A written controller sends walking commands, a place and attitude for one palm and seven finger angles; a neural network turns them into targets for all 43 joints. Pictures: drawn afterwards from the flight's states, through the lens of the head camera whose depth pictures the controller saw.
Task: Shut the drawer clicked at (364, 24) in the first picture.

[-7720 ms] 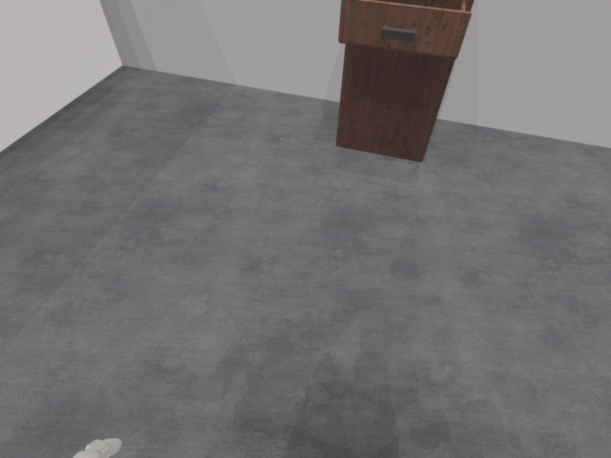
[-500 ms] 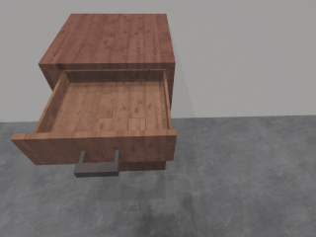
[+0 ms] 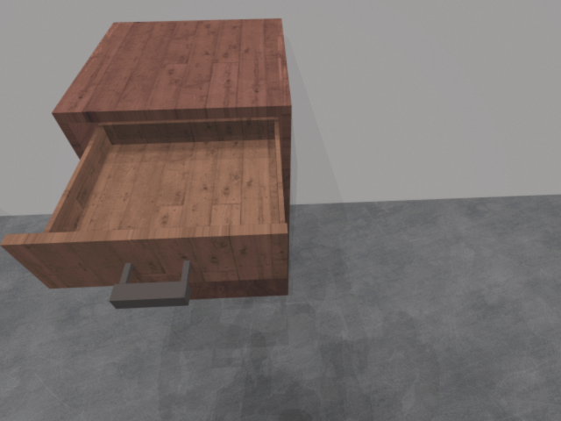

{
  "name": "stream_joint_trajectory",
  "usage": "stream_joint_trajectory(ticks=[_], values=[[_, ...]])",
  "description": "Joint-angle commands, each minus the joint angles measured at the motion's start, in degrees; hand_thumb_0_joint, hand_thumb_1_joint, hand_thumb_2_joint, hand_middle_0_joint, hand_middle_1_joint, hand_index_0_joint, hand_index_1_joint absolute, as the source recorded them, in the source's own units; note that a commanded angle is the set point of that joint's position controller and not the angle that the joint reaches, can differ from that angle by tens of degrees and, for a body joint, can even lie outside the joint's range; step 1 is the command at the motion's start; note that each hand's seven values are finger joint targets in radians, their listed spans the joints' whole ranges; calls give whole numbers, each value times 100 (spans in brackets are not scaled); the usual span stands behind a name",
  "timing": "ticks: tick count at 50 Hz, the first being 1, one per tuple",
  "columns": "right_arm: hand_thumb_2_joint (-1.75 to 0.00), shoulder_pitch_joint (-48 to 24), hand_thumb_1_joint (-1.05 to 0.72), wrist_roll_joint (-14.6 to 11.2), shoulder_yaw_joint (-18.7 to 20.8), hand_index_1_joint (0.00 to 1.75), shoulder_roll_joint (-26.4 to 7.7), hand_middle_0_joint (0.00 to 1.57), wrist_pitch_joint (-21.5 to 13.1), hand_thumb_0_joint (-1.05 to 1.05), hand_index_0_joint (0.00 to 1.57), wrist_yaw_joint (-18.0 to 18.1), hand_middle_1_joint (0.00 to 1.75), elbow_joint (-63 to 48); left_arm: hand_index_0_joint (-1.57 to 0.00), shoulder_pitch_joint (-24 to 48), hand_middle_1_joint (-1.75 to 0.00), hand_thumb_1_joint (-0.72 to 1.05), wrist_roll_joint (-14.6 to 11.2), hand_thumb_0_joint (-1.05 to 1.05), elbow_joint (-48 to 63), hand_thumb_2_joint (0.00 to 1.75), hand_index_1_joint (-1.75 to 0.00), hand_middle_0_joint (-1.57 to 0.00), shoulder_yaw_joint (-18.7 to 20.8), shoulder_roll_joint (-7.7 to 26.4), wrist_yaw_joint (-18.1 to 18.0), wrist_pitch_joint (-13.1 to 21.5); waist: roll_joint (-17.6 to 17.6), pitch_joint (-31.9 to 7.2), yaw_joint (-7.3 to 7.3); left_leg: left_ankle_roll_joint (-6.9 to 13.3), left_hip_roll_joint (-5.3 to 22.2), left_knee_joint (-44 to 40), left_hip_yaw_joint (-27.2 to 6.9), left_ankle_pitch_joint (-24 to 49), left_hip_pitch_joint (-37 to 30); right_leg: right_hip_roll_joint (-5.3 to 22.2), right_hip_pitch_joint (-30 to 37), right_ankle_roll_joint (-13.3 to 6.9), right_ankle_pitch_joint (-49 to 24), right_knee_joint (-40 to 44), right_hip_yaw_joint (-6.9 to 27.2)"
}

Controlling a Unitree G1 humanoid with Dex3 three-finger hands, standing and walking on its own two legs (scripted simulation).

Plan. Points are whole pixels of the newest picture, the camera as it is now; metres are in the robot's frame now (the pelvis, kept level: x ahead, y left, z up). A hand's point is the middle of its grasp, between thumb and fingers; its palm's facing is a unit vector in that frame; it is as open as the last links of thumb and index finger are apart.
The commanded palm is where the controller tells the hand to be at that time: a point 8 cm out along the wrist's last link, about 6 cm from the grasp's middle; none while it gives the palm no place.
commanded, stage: come to a stop and stand still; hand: left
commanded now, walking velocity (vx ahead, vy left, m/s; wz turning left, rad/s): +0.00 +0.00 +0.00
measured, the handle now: (154, 281) +0.32 +0.23 -0.02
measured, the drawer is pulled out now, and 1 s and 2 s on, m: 0.30 0.30 0.30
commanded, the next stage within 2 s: look again from close up in 0.16 s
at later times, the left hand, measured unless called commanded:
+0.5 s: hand out of the picture +0.01 +0.17 -0.17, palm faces +0.02 -0.98 -0.21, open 7.4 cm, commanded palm none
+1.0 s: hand (157, 388) +0.17 +0.18 -0.03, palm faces +0.29 -0.95 -0.13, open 7.0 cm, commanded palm +0.09 +0.21 -0.05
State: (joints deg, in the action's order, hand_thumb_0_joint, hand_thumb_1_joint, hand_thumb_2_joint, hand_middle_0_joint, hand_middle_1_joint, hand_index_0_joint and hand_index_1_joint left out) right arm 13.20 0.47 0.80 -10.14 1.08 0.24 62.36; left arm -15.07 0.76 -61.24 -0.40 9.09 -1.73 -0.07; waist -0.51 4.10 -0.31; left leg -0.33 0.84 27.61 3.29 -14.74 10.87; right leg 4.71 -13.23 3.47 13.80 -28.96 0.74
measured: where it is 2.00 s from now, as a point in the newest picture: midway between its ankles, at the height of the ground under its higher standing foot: outside the picture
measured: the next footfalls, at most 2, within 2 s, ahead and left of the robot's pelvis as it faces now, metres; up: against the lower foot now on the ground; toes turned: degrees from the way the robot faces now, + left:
none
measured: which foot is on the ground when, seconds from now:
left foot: down 0.00-1.00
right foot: down 0.00-1.00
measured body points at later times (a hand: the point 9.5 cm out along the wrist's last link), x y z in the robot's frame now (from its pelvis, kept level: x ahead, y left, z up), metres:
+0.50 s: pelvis +0.00 -0.01 +0.00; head +0.02 -0.01 +0.45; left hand +0.01 +0.22 -0.15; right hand +0.01 -0.23 -0.16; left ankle +0.00 +0.12 -0.74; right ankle +0.02 -0.16 -0.74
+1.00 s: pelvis +0.00 -0.01 -0.01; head +0.00 -0.01 +0.44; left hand +0.15 +0.23 -0.02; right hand +0.10 -0.25 -0.13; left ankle +0.00 +0.12 -0.74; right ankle +0.02 -0.16 -0.74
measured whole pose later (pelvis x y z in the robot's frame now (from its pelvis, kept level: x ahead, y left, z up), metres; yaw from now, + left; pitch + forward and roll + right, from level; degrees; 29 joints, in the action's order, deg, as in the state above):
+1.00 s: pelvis +0.00 -0.01 -0.01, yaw +3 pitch +1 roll +0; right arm 18.1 -1.2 1.5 -12.3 -15.9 3.0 47.7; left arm -27.5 -7.6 -7.6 2.5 8.9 -6.1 9.1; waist -0.6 -1.9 -1.6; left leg -0.9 0.7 36.5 0.1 -18.1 19.6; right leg 5.2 -20.2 2.4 18.1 -37.1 -2.1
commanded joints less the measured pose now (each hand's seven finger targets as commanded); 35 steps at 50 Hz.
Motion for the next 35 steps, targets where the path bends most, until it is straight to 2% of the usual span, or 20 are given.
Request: stream_joint_trajectory(ticks=[1, 2, 7, 13, 19, 21, 26, 29, 30, 35], values=[[-90, 261, -90, -5, 121, 30, -525, 20, -90, 0, 20, 36, 30, -136, -20, -233, -30, 90, 28, 0, 222, 90, -30, -20, 177, 764, -80, 77, 225, 13, -19, 37, 339, -551, -379, 285, 57, 214, -237, -334, -21, 753, 253], [-90, 268, -90, -3, 118, 30, -512, 20, -85, 0, 20, 34, 30, -126, -20, -239, -30, 90, 29, 0, 219, 90, -30, -20, 181, 753, -81, 81, 297, 42, -23, 31, 334, -558, -374, 247, 61, 215, -272, -338, 37, 776, 255], [-90, 289, -90, 3, 113, 30, -481, 20, -90, 0, 20, 37, 30, -82, -20, -241, -30, 90, 30, 0, 197, 90, -30, -20, 194, 732, -72, 90, 206, 9, -14, 20, 345, -554, -371, 328, 55, 204, -245, -345, 4, 801, 243], [-90, 332, -90, -3, 102, 30, -484, 20, -126, 0, 20, 51, 30, -37, -20, -275, -30, 90, 28, 0, 165, 90, -30, -20, 205, 679, -70, 102, 46, -192, 4, 31, 412, -580, -400, 641, 19, 170, -22, -349, -425, 663, 165], [-90, 355, -90, -12, 103, 30, -478, 20, -107, 0, 20, 56, 30, 0, -20, -284, -30, 90, 37, 0, 119, 90, -30, -20, 201, 658, -64, 83, 103, 15, 3, 37, 430, -692, -428, 401, 100, 129, -94, -341, -180, 738, 140], [-90, 381, -90, -4, 100, 30, -476, 20, -120, 0, 20, 58, 30, 11, -20, -296, -30, 90, 35, 0, 118, 90, -30, -20, 206, 639, -65, 88, 82, -85, 7, 41, 426, -658, -434, 503, 62, 139, -50, -339, -290, 694, 131], [-90, 407, -90, -6, 97, 30, -464, 20, -125, 0, 20, 65, 30, 25, -20, -298, -30, 90, 36, 0, 102, 90, -30, -20, 210, 612, -66, 86, -6, -51, 10, 45, 440, -691, -450, 485, 94, 123, -35, -337, -302, 684, 111], [-90, 447, -90, -16, 99, 30, -448, 20, -137, 0, 20, 70, 30, 33, -20, -343, -30, 90, 41, 0, 86, 90, -30, -20, 217, 611, -66, 96, 119, -113, 13, 52, 458, -678, -434, 657, 29, 119, 26, -337, -481, 658, 91], [-90, 445, -90, -10, 98, 30, -453, 20, -140, 0, 20, 74, 30, 45, -20, -339, -30, 90, 38, 0, 80, 90, -30, -20, 217, 585, -66, 95, 50, -137, 12, 51, 453, -661, -444, 683, 41, 121, 39, -334, -500, 644, 88], [-90, 449, -90, -9, 99, 30, -409, 20, -130, 0, 20, 77, 30, 46, -20, -367, -30, 90, 41, 0, 62, 90, -30, -20, 219, 561, -67, 96, 104, -22, 17, 50, 436, -665, -435, 593, 68, 124, -29, -342, -404, 702, 104]])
